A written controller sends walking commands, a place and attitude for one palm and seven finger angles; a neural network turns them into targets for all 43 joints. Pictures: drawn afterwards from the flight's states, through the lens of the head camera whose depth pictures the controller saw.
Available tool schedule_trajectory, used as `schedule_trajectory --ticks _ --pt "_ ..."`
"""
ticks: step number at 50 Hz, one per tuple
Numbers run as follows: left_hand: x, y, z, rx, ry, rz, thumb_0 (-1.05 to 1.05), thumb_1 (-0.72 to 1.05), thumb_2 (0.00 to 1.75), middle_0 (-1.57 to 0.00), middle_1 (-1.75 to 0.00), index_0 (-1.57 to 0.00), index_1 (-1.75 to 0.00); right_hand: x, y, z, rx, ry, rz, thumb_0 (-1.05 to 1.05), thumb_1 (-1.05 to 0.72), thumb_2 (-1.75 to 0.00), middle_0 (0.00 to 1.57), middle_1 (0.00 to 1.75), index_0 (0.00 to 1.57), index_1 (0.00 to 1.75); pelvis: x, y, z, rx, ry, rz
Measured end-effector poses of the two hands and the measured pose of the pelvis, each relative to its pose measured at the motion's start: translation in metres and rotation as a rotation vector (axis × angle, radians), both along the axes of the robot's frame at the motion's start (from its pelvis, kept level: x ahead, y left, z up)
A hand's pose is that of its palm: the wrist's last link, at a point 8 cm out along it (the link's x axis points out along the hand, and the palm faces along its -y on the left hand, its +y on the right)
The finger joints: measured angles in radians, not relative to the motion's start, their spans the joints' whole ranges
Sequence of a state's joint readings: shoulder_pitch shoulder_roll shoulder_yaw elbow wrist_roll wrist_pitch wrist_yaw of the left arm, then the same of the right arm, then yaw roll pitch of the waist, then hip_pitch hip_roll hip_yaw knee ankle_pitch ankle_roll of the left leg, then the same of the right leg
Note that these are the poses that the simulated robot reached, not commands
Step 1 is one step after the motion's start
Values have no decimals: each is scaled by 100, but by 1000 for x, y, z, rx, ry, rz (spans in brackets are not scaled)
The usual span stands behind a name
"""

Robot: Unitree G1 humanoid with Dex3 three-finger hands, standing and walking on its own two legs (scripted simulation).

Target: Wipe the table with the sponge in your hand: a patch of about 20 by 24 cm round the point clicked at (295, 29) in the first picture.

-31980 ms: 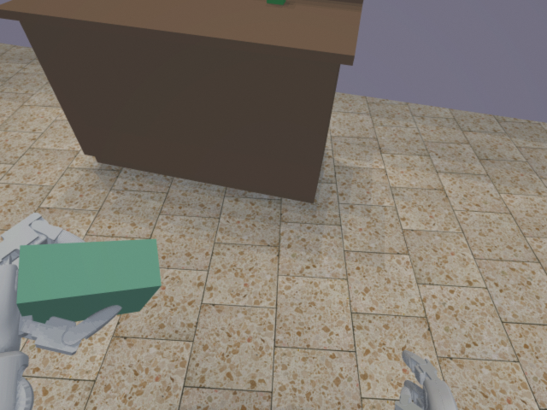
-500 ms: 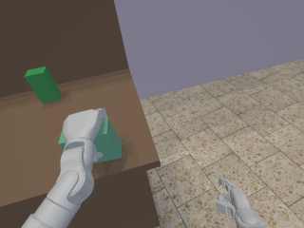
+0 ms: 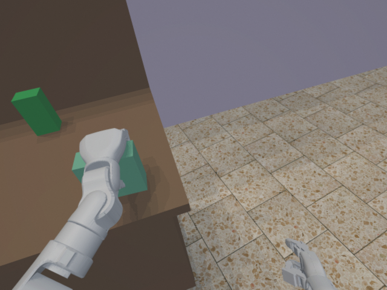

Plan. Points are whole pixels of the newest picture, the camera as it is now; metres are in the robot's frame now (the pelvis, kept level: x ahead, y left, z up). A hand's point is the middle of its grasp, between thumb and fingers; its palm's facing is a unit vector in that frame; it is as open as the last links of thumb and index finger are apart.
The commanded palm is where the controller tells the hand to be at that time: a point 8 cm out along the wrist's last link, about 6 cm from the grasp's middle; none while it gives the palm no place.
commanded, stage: wipe forward along the third lane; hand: left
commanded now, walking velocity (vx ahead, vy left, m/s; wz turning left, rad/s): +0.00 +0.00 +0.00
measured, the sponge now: (116, 177) +0.33 +0.23 +0.07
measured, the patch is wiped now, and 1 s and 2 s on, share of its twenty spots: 0.85 0.90 0.95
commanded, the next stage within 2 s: wipe back along the third lane in 1.26 s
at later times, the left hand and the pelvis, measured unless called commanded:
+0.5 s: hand (114, 152) +0.37 +0.24 +0.12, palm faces +0.00 -0.01 -1.00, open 9.6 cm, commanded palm +0.35 +0.25 +0.15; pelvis +0.00 -0.01 +0.00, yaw +0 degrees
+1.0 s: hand (110, 136) +0.42 +0.27 +0.12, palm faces -0.05 +0.01 -1.00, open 9.6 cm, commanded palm +0.39 +0.28 +0.15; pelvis +0.00 +0.01 +0.00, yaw +0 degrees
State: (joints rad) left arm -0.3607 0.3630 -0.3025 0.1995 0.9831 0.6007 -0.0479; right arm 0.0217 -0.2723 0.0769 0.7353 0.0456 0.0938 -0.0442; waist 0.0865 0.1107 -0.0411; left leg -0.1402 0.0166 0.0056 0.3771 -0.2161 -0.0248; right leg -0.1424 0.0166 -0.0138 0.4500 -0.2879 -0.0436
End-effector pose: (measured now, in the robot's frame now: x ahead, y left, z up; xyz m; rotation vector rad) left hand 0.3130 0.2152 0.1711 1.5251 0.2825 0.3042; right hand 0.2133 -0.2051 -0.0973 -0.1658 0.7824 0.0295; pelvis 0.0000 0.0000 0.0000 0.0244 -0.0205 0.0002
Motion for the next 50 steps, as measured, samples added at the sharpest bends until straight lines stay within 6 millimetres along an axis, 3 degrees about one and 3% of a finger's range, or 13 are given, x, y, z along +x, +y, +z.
schedule_trajectory --ticks 12,27,50 --pt "15 7 -1 -3 7 -10 -2 -51 110 -77 -139 -81 -135 -21 -28 -12 -47 61 -60 2 -91 -90 20 30 20 30 4 -5 -1 1 17 2" --pt "37 15 0 15 25 -12 0 -51 110 -77 -139 -81 -135 -39 -32 -13 -70 85 -93 1 -91 -90 20 30 20 30 -3 -5 -2 -2 40 6" --pt "88 45 0 30 70 -40 1 -52 111 -77 -138 -81 -137 -116 -43 -29 -128 277 -209 1 -91 -90 20 30 20 30 -3 11 -1 -15 97 -3"
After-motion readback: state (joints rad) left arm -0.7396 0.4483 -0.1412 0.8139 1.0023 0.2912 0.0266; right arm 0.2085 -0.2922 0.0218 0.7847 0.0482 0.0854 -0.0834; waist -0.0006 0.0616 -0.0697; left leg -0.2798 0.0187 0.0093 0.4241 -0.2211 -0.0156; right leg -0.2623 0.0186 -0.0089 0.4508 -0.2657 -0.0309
